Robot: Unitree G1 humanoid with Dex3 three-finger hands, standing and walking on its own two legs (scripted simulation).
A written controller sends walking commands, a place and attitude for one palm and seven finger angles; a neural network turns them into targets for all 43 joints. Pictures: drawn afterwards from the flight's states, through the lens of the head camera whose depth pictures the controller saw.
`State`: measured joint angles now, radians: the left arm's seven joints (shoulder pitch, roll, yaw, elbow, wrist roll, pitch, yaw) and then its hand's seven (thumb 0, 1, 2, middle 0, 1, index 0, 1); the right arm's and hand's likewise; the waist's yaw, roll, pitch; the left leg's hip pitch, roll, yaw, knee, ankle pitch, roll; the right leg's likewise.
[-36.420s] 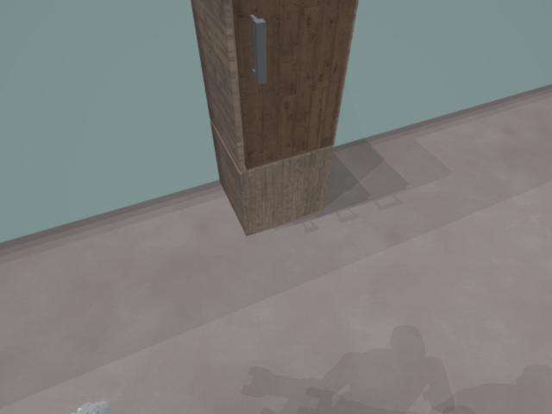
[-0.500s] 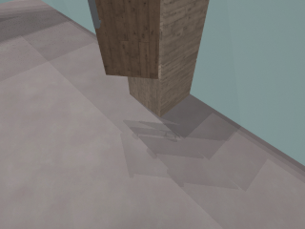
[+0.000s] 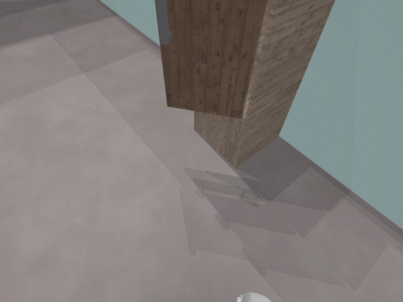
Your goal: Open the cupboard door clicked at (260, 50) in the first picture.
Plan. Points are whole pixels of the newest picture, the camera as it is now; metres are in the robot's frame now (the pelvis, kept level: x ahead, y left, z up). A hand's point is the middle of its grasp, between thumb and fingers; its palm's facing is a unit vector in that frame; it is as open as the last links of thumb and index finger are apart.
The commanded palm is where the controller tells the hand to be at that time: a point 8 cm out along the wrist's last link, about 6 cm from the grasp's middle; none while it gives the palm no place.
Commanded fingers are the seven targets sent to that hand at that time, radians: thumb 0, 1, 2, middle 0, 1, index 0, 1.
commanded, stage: take the last steps up to it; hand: left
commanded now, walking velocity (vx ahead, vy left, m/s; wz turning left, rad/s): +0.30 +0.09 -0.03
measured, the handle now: (165, 16) +0.93 +0.20 +0.10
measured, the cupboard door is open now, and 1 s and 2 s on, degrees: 38 38 38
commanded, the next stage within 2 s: come to a stop and stand still in 0.58 s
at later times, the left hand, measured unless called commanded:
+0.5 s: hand (118, 272) +0.19 +0.21 -0.15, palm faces +0.06 -0.98 -0.21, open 7.2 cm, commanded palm none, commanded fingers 0.00 0.90 0.90 -0.20 -0.30 -0.20 -0.30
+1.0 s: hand (125, 180) +0.44 +0.26 -0.17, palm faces -0.03 -0.97 -0.25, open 7.3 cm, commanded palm none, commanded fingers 0.00 0.90 0.90 -0.20 -0.30 -0.20 -0.30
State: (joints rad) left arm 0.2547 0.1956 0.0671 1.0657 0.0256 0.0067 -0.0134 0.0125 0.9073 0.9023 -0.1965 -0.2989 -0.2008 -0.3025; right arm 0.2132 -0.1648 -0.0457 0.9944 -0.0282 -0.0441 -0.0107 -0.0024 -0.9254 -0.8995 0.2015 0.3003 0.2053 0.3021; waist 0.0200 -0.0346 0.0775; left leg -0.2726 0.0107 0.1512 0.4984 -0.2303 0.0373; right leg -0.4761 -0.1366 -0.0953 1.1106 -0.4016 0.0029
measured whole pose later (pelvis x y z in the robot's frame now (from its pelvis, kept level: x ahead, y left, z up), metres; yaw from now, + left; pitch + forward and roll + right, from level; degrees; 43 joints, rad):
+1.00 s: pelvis +0.35 +0.07 -0.01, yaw -2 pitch +1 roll +1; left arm 0.16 0.20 0.05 0.99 0.03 0.02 0.01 0.01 0.92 0.90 -0.20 -0.30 -0.20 -0.30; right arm 0.20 -0.18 -0.05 1.05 -0.01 0.04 -0.03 0.00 -0.91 -0.90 0.20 0.30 0.21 0.30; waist -0.02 0.01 0.06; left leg -0.30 0.05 0.12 0.68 -0.40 -0.01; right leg -0.33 -0.03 -0.09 0.63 -0.31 -0.04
